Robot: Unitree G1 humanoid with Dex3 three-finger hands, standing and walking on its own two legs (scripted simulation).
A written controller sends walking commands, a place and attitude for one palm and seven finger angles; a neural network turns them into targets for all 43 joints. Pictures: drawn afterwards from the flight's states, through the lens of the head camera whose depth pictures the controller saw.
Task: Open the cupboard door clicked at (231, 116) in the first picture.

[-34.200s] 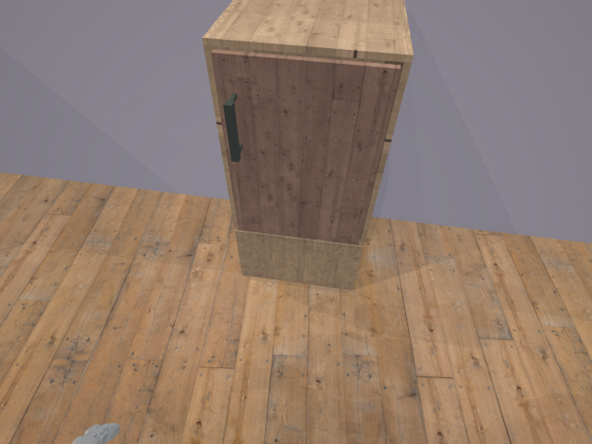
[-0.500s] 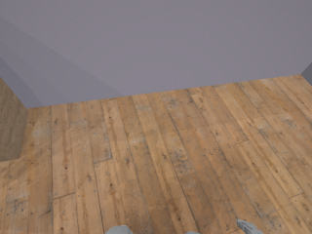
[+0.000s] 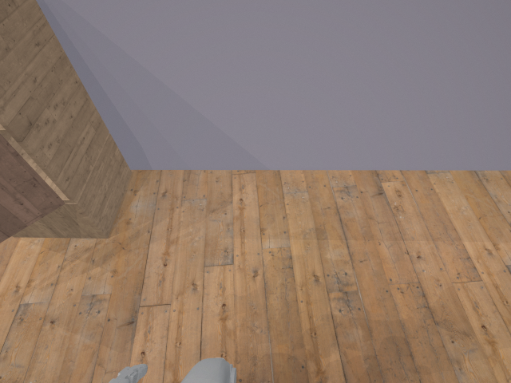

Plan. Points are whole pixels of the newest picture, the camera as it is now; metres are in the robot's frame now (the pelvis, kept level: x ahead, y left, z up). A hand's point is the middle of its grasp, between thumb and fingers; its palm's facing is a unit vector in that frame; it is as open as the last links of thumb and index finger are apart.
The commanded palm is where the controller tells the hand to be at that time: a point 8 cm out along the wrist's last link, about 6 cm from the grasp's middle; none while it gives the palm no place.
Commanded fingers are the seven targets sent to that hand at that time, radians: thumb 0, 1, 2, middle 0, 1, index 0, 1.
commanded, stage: turn to face it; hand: left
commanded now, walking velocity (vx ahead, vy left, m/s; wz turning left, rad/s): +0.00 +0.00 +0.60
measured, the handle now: out of the picture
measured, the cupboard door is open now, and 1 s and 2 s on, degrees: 46 46 46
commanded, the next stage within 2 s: take the last steps up to it in 1.12 s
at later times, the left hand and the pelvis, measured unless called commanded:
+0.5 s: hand out of the picture +0.05 +0.27 -0.16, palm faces +0.30 -0.92 -0.26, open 7.4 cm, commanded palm none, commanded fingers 0.00 0.90 0.90 -0.20 -0.30 -0.20 -0.30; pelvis +0.01 +0.03 +0.00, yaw +16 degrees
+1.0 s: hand out of the picture -0.05 +0.19 -0.17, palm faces +0.58 -0.78 -0.22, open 7.4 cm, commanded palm none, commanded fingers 0.00 0.90 0.90 -0.20 -0.30 -0.20 -0.30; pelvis +0.03 +0.01 -0.01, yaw +35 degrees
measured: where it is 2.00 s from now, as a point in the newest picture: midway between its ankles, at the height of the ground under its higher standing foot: outside the picture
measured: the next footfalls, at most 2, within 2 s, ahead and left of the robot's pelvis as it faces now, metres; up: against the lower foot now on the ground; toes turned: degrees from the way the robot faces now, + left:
left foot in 0.20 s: +0.04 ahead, +0.14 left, +0.00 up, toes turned +13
right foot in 0.66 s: +0.10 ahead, -0.11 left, +0.00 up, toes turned +21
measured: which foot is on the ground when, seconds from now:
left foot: up 0.00-0.18, down 0.20-0.64, up 0.66-1.00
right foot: down 0.00-0.20, up 0.22-0.64, down 0.66-1.00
